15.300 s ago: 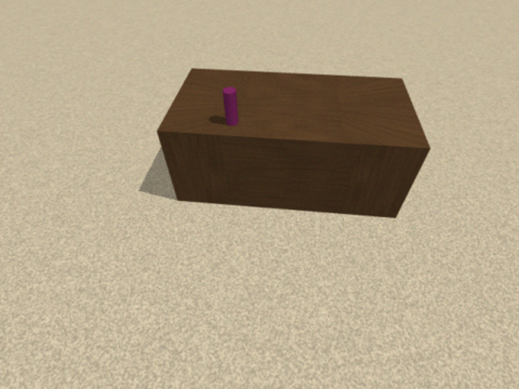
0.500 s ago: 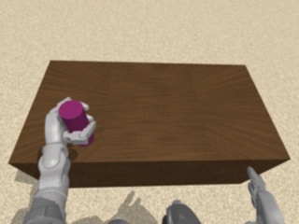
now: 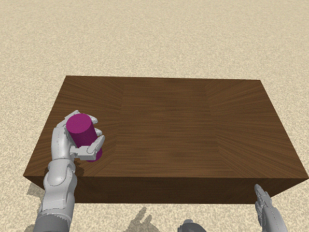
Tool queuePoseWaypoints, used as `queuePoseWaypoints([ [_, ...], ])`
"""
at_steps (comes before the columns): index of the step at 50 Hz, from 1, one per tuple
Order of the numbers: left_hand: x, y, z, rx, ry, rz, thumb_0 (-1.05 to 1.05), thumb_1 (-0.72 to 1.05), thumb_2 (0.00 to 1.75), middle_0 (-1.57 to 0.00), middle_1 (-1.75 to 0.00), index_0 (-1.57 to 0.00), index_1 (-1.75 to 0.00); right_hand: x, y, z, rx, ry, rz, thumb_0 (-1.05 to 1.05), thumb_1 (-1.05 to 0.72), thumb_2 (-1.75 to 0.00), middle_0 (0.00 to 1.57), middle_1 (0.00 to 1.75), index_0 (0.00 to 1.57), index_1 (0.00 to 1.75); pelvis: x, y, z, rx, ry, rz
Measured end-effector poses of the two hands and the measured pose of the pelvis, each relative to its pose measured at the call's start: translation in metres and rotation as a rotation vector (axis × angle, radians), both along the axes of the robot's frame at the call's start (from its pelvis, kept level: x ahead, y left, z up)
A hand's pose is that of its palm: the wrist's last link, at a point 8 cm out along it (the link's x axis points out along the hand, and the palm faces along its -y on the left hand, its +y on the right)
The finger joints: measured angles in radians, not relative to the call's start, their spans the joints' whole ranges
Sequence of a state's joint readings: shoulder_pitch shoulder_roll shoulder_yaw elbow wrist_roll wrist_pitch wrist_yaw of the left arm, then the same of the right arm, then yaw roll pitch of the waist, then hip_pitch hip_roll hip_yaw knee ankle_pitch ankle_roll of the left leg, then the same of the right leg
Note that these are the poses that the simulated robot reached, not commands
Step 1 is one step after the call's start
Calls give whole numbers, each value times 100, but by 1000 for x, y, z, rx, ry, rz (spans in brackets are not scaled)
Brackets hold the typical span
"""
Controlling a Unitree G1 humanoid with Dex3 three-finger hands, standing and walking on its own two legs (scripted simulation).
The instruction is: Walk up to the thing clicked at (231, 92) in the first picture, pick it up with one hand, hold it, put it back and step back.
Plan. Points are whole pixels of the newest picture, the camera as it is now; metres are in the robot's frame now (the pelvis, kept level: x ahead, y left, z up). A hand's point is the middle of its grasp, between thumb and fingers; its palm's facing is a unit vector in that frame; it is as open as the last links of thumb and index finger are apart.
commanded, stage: hold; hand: left
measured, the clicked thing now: (86, 140) +0.35 +0.18 +0.04
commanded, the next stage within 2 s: none
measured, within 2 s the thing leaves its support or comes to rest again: neither
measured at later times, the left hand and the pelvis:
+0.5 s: hand (89, 139) +0.34 +0.16 +0.07, palm faces +0.12 -0.99 +0.00, open 7.6 cm; pelvis +0.01 +0.00 +0.01, yaw +0 degrees
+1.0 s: hand (88, 142) +0.33 +0.17 +0.07, palm faces +0.13 -0.99 -0.01, open 7.6 cm; pelvis +0.00 -0.01 +0.01, yaw +0 degrees
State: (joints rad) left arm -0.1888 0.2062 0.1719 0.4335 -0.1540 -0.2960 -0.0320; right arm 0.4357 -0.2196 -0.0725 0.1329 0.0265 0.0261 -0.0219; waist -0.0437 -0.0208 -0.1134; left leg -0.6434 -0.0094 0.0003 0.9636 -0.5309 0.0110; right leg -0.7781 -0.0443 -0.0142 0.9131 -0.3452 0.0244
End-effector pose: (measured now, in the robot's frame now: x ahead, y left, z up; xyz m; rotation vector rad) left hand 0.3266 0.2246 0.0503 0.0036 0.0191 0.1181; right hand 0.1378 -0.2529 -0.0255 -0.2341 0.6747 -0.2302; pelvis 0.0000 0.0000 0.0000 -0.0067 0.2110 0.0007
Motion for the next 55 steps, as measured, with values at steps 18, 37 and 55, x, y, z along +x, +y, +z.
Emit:
queuePoseWaypoints([
  [18,-12,-6,12,-13,2,7,-1,-15,117,-88,-108,-89,-110,7,0,-1,24,8,3,-1,54,-5,5,5,6,5,6,-3,7,3,-28,3],
  [37,-26,-9,25,-7,1,18,-1,-15,117,-88,-108,-89,-110,10,-2,-4,46,11,-5,-1,54,-5,5,5,5,5,7,-6,13,4,-60,6],
  [55,-27,-9,36,0,-29,9,-1,-15,117,-88,-108,-89,-110,7,-2,-4,45,3,-4,-1,54,-5,5,5,5,5,3,-7,15,5,-74,7],
])
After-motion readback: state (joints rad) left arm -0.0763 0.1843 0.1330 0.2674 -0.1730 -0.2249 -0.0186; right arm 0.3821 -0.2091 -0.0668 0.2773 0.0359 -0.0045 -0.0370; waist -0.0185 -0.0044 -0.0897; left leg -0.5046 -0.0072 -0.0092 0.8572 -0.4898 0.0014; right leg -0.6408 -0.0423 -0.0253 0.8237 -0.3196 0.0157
